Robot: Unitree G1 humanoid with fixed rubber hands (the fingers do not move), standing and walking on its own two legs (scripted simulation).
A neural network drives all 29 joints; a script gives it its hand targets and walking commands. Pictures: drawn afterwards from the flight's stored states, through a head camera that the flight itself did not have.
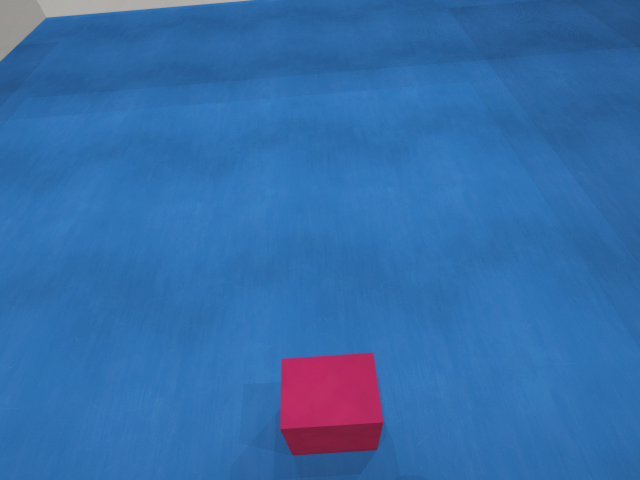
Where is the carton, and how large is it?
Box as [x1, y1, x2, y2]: [280, 353, 382, 454]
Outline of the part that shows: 373,353 282,359 280,429 292,454 369,450 377,448 382,425 382,416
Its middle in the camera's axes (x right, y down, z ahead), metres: +0.03 +0.46 +1.07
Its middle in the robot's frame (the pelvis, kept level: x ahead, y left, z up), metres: +0.42 +0.03 -0.64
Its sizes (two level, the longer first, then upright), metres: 0.243 0.173 0.268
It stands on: the floor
